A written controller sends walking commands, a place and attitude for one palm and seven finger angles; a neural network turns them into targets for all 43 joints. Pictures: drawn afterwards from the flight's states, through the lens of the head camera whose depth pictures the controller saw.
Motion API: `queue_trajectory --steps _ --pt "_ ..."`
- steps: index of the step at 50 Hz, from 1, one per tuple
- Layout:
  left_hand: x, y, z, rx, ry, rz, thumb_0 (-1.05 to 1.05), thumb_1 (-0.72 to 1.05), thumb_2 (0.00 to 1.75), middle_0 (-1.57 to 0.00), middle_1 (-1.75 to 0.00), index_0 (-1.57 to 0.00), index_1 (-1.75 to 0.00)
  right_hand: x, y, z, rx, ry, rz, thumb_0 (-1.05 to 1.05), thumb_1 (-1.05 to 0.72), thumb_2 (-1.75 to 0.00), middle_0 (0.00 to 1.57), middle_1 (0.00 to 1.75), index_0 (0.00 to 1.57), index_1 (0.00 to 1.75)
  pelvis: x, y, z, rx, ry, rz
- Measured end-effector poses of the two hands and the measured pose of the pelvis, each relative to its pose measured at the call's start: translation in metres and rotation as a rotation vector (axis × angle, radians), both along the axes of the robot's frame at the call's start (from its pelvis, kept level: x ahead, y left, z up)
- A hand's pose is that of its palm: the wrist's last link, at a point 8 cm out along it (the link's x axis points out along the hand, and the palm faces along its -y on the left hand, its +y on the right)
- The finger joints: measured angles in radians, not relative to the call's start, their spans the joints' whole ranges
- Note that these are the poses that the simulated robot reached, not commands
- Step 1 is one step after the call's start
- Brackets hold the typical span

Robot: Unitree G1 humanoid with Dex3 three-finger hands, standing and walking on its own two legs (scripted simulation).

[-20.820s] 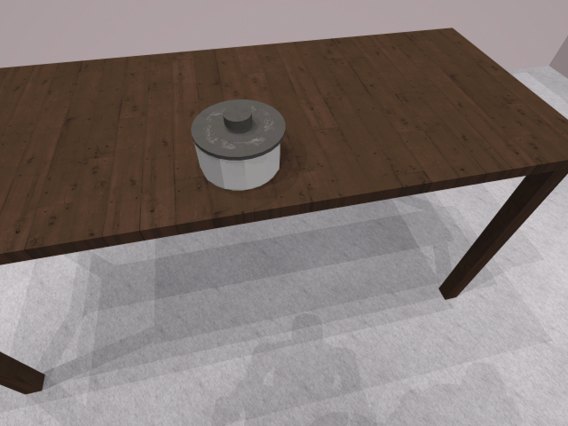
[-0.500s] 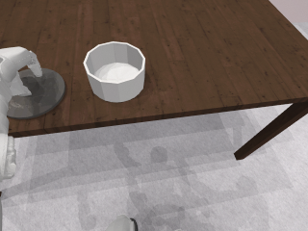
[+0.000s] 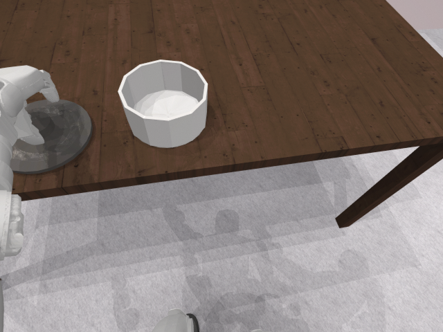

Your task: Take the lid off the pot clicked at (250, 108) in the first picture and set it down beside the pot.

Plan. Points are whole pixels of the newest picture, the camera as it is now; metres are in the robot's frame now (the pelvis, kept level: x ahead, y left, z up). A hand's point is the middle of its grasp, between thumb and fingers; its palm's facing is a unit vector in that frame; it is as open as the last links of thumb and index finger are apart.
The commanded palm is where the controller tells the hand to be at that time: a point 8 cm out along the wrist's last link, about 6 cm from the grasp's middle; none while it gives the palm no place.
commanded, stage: raise the empty hand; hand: left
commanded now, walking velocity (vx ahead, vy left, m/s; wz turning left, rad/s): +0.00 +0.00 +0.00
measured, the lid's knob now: (37, 125) +0.49 +0.32 +0.05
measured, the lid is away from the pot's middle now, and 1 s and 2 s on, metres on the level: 0.24 0.24 0.24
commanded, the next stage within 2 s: draw the hand back to the body in 1.34 s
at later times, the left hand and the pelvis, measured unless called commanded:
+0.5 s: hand (9, 99) +0.47 +0.31 +0.14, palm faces -0.36 -0.10 -0.93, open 11.0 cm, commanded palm +0.49 +0.30 +0.21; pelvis +0.00 +0.00 +0.01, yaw +1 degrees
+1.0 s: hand out of the picture +0.48 +0.31 +0.19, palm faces -0.33 -0.12 -0.94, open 11.0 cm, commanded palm +0.50 +0.31 +0.26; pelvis +0.01 +0.00 +0.01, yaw +1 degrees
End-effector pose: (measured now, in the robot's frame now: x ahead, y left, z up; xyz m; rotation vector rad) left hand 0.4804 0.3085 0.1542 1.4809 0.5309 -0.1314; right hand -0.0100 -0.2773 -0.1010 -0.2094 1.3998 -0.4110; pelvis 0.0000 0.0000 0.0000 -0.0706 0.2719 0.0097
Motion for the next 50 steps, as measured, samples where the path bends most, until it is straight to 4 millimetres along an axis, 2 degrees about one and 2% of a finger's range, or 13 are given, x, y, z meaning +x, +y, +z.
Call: queue_trajectory --steps 6,22,41,50 --pt "-0.002 -0.001 0.004 -0.005 -0.016 -0.006 0.00 -0.06 0.77 -0.42 -0.75 -0.42 -0.75 0.006 0.001 0.000 0.005 -0.015 0.006 0.00 -0.90 -0.90 0.21 0.30 0.20 0.30 0.001 0.001 0.001 0.000 -0.004 0.000" --pt "-0.012 0.001 0.040 0.016 -0.033 0.017 0.00 -0.07 0.78 -0.43 -0.74 -0.43 -0.74 0.024 0.002 0.003 0.012 -0.077 0.039 0.00 -0.90 -0.90 0.21 0.30 0.20 0.30 -0.001 0.000 0.007 0.006 -0.048 0.013" --pt "-0.003 -0.001 0.077 0.004 -0.054 0.040 0.00 -0.07 0.78 -0.43 -0.74 -0.43 -0.74 0.024 -0.004 0.008 0.010 -0.077 0.033 0.00 -0.90 -0.90 0.21 0.30 0.20 0.30 0.005 -0.003 0.012 0.015 -0.063 0.008" --pt "0.001 0.000 0.095 0.012 -0.067 0.054 0.00 -0.07 0.78 -0.43 -0.74 -0.43 -0.74 0.030 -0.004 0.008 0.024 -0.083 0.027 0.00 -0.90 -0.90 0.21 0.30 0.20 0.30 0.010 -0.004 0.013 0.017 -0.066 0.008"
